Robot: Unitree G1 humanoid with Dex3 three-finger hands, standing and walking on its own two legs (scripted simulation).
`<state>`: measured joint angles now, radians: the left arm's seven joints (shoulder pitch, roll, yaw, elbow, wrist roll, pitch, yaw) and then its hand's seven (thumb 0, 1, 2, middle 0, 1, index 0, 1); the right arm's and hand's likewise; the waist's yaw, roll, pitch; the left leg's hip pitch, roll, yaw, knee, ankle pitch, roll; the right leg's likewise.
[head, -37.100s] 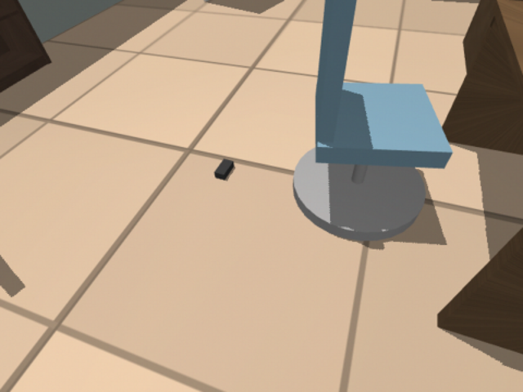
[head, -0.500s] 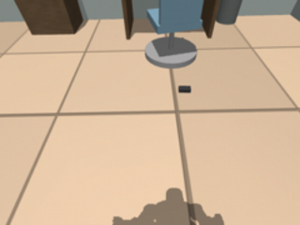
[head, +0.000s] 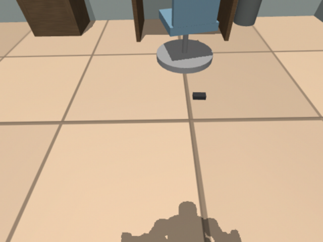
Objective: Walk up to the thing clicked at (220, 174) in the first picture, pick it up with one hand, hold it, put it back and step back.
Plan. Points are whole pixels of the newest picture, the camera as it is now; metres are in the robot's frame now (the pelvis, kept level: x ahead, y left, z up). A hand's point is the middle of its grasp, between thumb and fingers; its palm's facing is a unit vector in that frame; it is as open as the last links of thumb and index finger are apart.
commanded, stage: walk up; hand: right
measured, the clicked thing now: (199, 96) +1.46 -0.32 -0.76
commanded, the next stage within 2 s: none
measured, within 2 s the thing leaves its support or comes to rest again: neither
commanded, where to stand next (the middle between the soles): +1.09 -0.08 m, yaw -1 degrees
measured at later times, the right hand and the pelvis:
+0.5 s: hand out of the picture +0.16 -0.37 -0.17, palm faces +0.00 +0.95 -0.32, open 7.4 cm; pelvis +0.12 -0.09 -0.01, yaw -1 degrees
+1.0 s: hand (252, 142) +0.48 -0.31 -0.13, palm faces -0.02 +0.93 -0.36, open 7.3 cm; pelvis +0.37 -0.05 -0.01, yaw +1 degrees
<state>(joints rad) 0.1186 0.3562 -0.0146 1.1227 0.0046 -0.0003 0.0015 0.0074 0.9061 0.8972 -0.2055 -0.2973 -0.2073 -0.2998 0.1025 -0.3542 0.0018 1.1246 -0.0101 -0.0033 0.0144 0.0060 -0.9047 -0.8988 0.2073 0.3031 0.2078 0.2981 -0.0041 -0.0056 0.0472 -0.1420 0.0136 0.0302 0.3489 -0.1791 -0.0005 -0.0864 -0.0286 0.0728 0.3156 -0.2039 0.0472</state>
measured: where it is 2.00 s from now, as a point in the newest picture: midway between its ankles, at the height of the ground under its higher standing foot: (176, 157)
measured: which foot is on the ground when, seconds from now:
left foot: down 0.00-0.32, up 0.34-0.76, down 0.78-1.00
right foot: down 0.00-0.06, up 0.08-0.28, down 0.30-0.84, up 0.86-1.00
